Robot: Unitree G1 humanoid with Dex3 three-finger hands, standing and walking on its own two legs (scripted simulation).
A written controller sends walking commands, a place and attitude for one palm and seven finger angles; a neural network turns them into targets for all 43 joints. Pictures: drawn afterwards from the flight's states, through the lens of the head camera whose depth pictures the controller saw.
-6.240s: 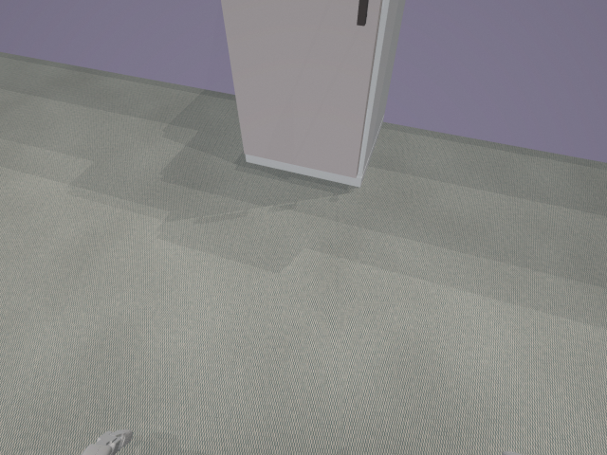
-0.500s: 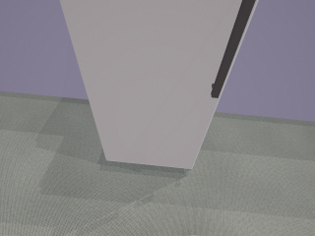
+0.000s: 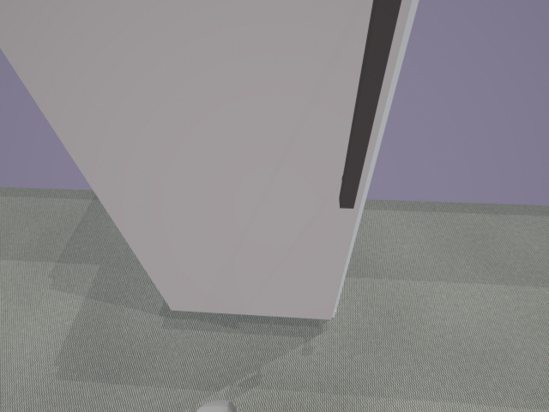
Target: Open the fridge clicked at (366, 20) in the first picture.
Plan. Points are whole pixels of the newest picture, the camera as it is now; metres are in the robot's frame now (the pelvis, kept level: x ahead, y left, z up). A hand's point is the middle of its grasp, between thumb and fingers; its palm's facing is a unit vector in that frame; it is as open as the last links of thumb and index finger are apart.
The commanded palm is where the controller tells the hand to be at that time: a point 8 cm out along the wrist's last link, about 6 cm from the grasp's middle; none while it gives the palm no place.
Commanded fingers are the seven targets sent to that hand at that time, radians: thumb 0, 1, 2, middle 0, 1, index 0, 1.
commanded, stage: come to a stop and stand still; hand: right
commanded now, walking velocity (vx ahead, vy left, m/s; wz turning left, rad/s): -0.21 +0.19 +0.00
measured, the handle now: (361, 110) +0.49 -0.11 +0.19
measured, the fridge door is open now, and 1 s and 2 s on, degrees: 0 0 0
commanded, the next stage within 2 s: look again from close up in 1.42 s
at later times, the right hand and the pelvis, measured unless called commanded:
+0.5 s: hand out of the picture +0.07 -0.14 -0.16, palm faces +0.04 +0.97 -0.25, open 7.3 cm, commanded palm none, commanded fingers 0.00 -0.90 -0.90 0.20 0.30 0.20 0.30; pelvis +0.00 +0.04 +0.00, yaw -1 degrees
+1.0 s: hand out of the picture -0.04 -0.14 -0.18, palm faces +0.04 +0.98 -0.19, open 7.4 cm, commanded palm none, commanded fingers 0.00 -0.90 -0.90 0.20 0.30 0.20 0.30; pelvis -0.02 +0.03 +0.00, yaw +0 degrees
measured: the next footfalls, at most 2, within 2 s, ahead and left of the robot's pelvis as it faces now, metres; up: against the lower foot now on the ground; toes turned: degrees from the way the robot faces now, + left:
left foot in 0.26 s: +0.04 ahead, +0.13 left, +0.00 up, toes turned +4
right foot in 0.66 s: -0.03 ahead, -0.11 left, +0.00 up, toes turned -2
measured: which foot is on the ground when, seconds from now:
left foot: up 0.00-0.24, down 0.26-1.00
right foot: down 0.00-0.28, up 0.30-0.64, down 0.66-1.00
